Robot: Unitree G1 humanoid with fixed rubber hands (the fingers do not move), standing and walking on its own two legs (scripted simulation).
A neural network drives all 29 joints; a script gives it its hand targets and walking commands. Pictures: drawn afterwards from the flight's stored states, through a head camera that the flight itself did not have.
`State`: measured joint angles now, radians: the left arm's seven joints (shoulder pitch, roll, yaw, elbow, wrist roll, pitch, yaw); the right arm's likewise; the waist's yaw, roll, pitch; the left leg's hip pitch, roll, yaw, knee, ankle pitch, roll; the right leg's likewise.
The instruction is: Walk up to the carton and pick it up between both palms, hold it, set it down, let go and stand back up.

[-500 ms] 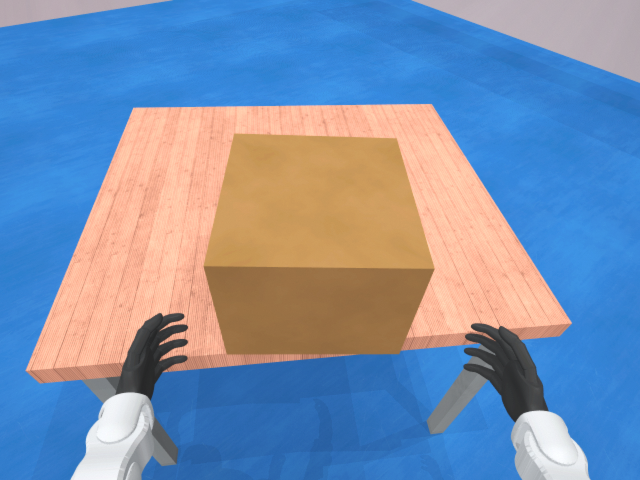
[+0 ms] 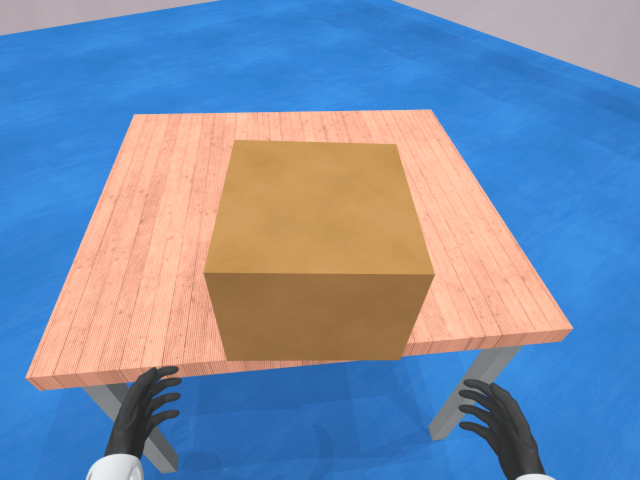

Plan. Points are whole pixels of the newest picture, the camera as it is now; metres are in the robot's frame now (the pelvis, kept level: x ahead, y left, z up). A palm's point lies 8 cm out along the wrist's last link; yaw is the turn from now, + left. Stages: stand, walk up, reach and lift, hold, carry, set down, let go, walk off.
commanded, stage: set down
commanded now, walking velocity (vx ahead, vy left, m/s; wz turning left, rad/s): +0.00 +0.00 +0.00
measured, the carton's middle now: (315, 247) +0.49 +0.03 +0.00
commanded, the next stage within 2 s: let go in 0.98 s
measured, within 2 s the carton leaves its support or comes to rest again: neither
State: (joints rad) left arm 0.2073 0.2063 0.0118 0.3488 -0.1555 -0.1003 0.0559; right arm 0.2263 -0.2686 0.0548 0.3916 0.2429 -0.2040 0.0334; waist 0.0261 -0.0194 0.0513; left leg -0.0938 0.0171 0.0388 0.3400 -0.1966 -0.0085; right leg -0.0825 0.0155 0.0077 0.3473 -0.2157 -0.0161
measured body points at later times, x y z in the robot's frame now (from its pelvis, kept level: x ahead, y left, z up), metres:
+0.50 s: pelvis +0.01 +0.01 +0.00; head +0.02 +0.02 +0.45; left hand +0.19 +0.23 -0.07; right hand +0.19 -0.22 -0.06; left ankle -0.01 +0.12 -0.75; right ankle -0.01 -0.11 -0.75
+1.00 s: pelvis +0.00 +0.00 +0.00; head +0.01 +0.01 +0.45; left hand +0.17 +0.23 -0.10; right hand +0.16 -0.23 -0.09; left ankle -0.01 +0.12 -0.75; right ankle -0.01 -0.11 -0.75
